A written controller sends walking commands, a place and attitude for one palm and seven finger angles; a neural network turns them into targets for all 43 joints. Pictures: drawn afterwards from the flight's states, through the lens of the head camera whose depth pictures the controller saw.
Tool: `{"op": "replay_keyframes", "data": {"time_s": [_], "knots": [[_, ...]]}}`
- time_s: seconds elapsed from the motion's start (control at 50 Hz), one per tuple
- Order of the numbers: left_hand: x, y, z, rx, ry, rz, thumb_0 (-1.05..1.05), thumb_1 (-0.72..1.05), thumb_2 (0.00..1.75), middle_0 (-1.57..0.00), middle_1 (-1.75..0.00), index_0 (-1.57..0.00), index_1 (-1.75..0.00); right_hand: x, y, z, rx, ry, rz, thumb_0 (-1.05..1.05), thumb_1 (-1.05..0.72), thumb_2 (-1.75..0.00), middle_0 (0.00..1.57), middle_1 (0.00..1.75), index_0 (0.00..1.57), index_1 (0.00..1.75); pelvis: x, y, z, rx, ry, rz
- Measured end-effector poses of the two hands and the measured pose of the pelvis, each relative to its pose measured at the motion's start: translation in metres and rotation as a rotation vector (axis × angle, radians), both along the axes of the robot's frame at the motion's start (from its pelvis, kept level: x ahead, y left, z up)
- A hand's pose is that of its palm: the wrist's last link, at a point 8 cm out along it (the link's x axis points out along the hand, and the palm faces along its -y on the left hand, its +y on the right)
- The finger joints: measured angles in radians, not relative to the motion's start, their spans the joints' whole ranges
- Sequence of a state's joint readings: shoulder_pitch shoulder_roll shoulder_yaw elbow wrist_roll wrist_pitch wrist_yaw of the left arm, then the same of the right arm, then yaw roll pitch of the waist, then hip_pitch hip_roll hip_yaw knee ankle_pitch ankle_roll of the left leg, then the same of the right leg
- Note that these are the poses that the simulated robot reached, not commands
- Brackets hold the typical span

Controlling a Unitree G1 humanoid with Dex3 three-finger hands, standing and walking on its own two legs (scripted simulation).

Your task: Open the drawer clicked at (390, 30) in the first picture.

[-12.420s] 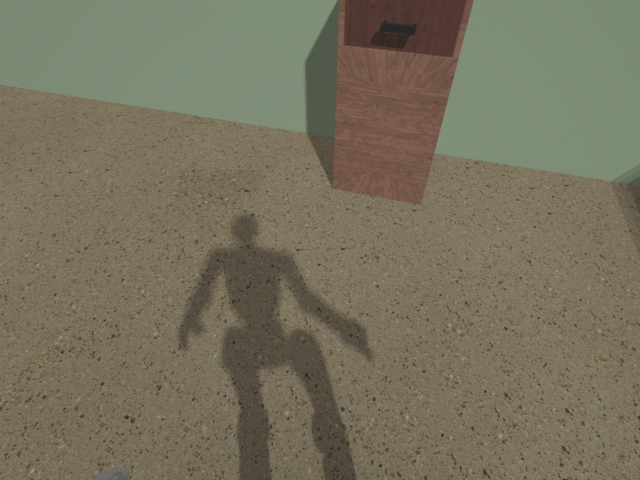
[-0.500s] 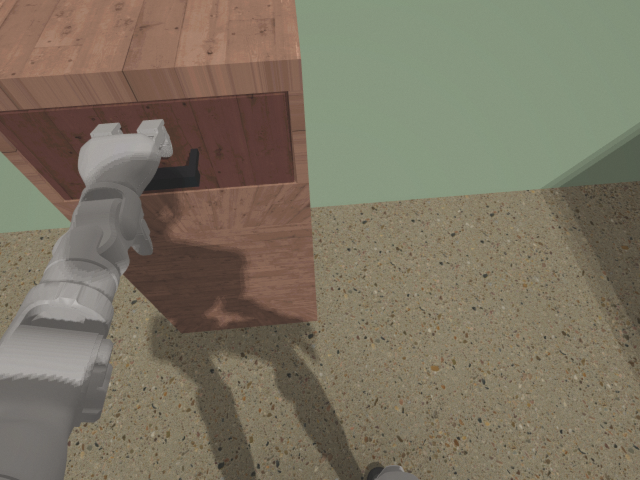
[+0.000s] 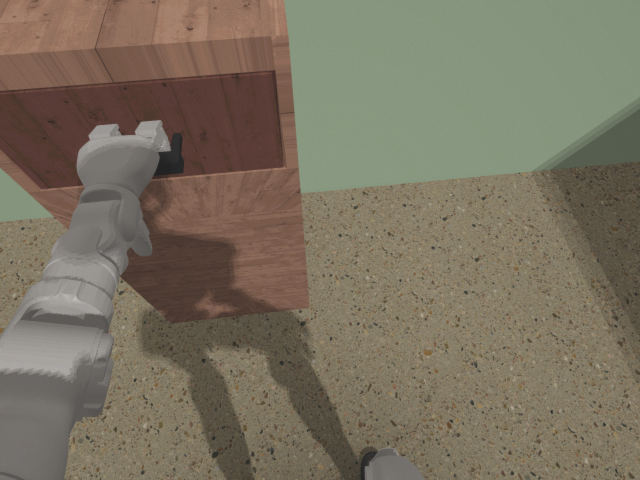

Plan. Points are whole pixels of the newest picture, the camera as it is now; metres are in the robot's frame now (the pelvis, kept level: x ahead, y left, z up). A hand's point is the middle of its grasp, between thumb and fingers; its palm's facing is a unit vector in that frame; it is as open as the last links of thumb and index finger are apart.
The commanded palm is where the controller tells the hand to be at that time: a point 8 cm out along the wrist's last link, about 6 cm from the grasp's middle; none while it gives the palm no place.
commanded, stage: lower the fingers behind the handle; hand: left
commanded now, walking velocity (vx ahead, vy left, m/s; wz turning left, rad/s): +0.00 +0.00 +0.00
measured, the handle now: (140, 154) +0.55 +0.23 +0.04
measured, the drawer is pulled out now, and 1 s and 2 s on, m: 0.00 0.00 0.02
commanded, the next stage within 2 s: close the thumb around the handle in 0.62 s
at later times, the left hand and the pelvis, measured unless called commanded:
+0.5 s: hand (140, 192) +0.50 +0.23 +0.02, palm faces -0.08 -0.01 -1.00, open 13.9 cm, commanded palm +0.48 +0.24 +0.07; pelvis +0.00 +0.00 -0.01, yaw +0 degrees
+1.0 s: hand (140, 192) +0.50 +0.23 +0.02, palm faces -0.06 -0.01 -1.00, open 11.7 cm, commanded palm +0.47 +0.23 +0.07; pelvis +0.00 +0.01 -0.01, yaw +0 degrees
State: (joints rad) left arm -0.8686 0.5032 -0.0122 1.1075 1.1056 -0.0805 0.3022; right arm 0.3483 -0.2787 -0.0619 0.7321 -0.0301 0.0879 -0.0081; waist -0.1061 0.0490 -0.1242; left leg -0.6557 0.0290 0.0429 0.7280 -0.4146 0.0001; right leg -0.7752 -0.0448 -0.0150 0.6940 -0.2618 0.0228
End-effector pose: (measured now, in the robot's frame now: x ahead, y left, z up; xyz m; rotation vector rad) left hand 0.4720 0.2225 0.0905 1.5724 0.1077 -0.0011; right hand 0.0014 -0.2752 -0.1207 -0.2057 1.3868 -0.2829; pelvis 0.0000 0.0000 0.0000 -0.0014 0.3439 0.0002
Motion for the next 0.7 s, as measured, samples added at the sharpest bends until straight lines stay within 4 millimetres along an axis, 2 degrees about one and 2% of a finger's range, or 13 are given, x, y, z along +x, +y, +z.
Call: {"op": "replay_keyframes", "data": {"time_s": [0.2,0.7], "knots": [[0.005,0.002,-0.015,0.001,0.002,0.009,0.00,-0.49,0.30,-0.32,-1.20,-0.31,-1.20,-0.007,-0.003,-0.004,-0.010,0.020,-0.002,0.00,-0.91,-0.90,0.21,0.30,0.20,0.30,-0.001,0.000,-0.006,-0.001,0.031,-0.002],[0.009,0.006,-0.016,-0.020,-0.006,-0.004,0.00,-0.49,0.30,-0.32,-1.21,-0.31,-1.20,-0.006,0.003,-0.006,-0.008,0.023,-0.004,0.00,-0.91,-0.90,0.21,0.30,0.20,0.30,-0.001,0.004,-0.010,-0.006,0.042,-0.007]]}}
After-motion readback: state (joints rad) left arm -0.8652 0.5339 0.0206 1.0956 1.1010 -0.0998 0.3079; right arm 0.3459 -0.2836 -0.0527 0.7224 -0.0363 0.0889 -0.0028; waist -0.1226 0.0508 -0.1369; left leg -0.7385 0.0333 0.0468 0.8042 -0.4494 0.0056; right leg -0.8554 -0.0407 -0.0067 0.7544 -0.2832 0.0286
